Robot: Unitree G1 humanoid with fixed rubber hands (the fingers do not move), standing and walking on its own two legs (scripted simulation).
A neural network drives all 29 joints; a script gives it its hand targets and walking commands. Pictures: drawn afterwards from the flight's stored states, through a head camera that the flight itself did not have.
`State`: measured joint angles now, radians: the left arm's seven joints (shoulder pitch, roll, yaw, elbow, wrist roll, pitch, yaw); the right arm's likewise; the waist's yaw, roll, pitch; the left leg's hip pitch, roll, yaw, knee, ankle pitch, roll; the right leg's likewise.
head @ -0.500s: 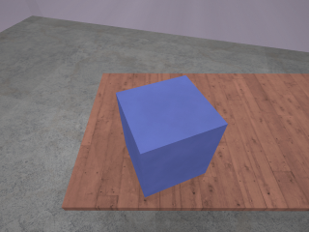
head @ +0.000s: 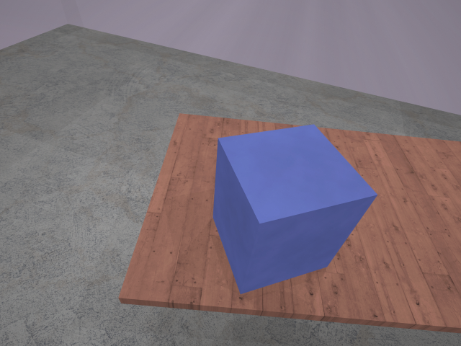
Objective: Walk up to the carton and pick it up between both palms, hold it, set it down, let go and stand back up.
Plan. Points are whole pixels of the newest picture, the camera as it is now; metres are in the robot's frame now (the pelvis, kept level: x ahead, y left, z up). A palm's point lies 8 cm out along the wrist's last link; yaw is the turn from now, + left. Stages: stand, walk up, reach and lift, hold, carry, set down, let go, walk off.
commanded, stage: walk up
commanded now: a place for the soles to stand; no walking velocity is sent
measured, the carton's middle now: (277, 208) +0.40 -0.09 +0.02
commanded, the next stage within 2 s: reach and lift in 1.60 s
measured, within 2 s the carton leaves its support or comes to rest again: neither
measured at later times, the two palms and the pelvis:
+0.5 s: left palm out of the picture +0.03 +0.27 -0.10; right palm out of the picture +0.02 -0.36 -0.11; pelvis -0.02 -0.04 +0.01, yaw -1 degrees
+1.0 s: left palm out of the picture +0.05 +0.27 -0.11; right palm out of the picture +0.05 -0.33 -0.10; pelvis +0.00 -0.03 +0.01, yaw +0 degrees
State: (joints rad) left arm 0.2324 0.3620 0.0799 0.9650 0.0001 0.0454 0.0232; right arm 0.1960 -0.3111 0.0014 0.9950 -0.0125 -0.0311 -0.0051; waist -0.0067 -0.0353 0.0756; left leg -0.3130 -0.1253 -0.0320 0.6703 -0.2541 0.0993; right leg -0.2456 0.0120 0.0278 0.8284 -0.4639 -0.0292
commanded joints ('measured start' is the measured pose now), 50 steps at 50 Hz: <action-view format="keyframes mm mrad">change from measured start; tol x32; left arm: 1 34 228 40 36 13 3 -12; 50 -90 212 0 -6 15 -77 -17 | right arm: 1 -87 -291 -92 -51 -30 -19 -37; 50 -90 -251 -52 1 7 -33 -19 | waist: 1 32 171 78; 50 8 -3 -122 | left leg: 1 -27 286 -484 -562 -494 -148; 12 27 67 -87 186 -222 -87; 26 109 379 -430 -386 -135 80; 50 134 180 -92 -134 175 -32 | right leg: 1 -90 -70 95 -87 -17 -22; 7 180 -56 76 -285 86 -50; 11 -250 -297 469 -713 -398 -172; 23 -65 -157 211 -385 270 -79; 50 52 -169 188 -396 419 -91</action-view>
